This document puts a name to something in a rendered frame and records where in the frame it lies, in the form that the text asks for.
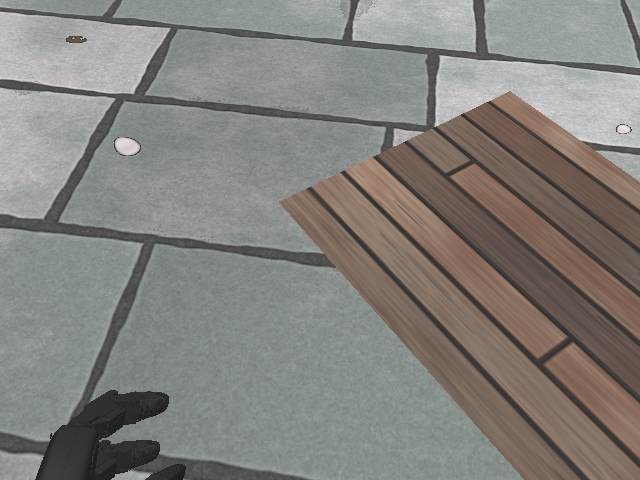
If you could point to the left robot hand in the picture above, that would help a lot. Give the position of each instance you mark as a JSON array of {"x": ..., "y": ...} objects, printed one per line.
[{"x": 75, "y": 453}]

